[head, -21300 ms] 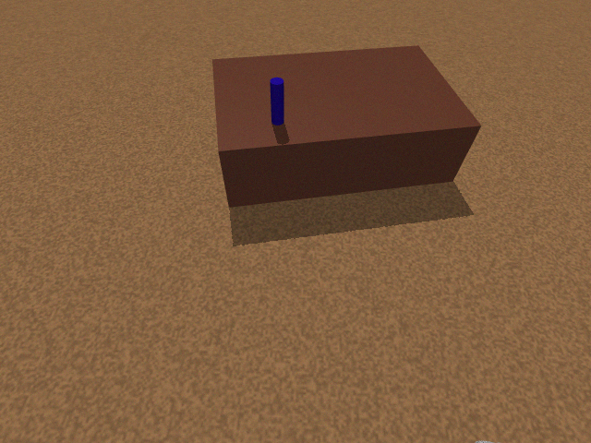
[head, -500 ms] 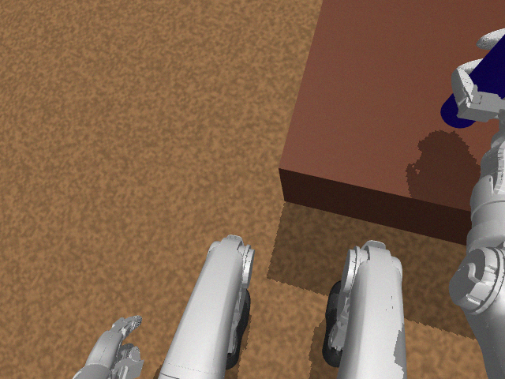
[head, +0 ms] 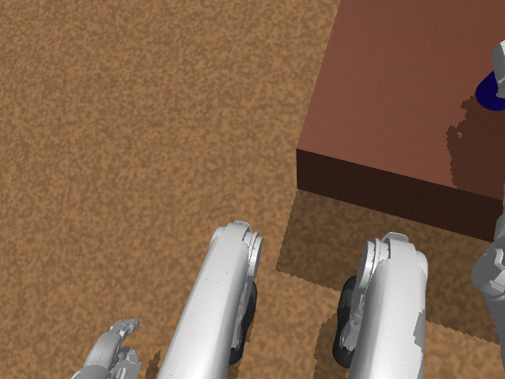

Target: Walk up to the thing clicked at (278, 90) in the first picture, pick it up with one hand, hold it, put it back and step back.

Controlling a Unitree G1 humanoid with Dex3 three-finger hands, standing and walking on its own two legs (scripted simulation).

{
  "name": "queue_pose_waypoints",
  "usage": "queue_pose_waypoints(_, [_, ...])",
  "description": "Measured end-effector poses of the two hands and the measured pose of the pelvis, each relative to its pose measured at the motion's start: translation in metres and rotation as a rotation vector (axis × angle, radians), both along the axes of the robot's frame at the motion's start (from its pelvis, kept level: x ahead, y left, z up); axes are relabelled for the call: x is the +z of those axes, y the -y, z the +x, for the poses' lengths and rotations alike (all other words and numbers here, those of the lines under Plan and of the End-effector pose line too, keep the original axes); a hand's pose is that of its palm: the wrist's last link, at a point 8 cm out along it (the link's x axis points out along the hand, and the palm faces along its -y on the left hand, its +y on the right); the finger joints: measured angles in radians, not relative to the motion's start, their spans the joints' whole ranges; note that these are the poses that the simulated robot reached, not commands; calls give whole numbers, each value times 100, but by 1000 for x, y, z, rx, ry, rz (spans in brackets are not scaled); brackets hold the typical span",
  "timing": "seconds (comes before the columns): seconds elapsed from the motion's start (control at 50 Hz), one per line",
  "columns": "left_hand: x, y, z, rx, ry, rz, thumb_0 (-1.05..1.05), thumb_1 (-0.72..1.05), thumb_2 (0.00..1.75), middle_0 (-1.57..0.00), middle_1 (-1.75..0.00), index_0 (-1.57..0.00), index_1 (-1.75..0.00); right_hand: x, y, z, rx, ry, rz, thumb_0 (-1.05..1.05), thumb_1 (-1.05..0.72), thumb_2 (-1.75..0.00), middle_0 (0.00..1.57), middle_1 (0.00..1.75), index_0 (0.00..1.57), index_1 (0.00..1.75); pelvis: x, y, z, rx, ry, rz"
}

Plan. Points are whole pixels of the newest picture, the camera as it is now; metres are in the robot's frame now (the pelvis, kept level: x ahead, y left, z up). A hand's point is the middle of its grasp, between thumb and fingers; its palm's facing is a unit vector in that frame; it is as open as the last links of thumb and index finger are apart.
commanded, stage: lower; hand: right
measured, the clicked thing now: out of the picture +0.53 -0.29 +0.02
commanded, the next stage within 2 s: loosen in 0.34 s
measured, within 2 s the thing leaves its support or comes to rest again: rests again in 0.20 s
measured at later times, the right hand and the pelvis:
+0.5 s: hand out of the picture +0.54 -0.29 +0.00, palm faces +0.29 +0.96 -0.02, open 7.1 cm; pelvis -0.01 +0.00 -0.03, yaw +2 degrees
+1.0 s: hand out of the picture +0.54 -0.29 +0.00, palm faces +0.29 +0.96 -0.03, open 13.6 cm; pelvis -0.01 +0.00 -0.03, yaw +2 degrees
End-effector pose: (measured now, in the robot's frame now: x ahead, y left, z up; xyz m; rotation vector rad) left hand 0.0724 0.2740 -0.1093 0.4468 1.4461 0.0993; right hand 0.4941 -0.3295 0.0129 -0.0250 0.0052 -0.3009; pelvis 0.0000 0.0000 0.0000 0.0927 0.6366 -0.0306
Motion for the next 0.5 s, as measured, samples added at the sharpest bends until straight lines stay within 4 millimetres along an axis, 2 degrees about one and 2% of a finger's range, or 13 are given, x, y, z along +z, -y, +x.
queue_pose_waypoints(0.24, [-10,-6,-12,-1,-14,25,1,90,91,-20,-29,-20,-30,-12,1,2,7,2,-1,2,6,-115,91,110,90,110,-16,-2,-6,10,19,8])
queue_pose_waypoints(0.5, [-18,-4,-21,3,-26,26,1,89,91,-20,-29,-19,-30,-14,5,8,4,15,3,2,6,-115,91,110,90,109,-25,-2,-7,20,29,16])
